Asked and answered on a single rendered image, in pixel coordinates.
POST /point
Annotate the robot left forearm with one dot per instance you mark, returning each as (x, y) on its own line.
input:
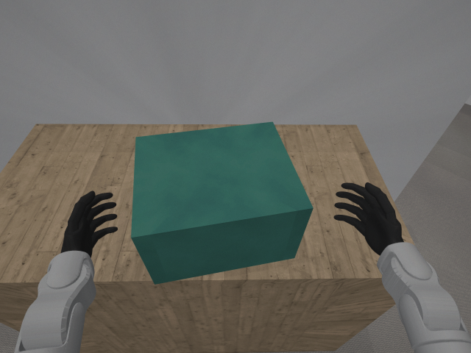
(54, 322)

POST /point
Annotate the robot left hand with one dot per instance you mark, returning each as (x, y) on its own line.
(79, 234)

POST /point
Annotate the robot right forearm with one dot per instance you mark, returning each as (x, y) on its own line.
(428, 312)

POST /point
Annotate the pedestal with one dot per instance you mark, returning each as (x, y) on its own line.
(314, 302)

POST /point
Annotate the robot right hand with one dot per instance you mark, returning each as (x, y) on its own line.
(378, 223)

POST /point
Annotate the carton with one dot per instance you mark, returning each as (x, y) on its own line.
(214, 200)

